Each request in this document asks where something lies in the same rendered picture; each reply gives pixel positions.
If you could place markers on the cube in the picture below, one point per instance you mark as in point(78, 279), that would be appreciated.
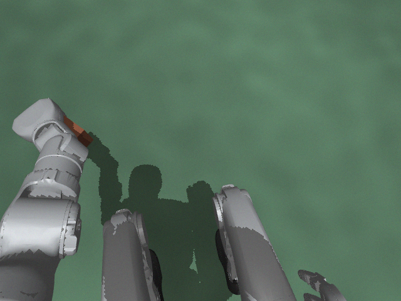
point(81, 134)

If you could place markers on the left robot foot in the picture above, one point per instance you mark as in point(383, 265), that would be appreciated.
point(157, 275)

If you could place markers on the right robot foot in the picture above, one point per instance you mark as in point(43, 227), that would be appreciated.
point(232, 285)

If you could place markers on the right robot hand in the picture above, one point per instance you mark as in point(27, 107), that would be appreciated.
point(328, 292)

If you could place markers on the left robot hand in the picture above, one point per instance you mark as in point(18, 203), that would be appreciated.
point(43, 109)

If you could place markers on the left robot arm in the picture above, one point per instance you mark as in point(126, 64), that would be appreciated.
point(42, 225)

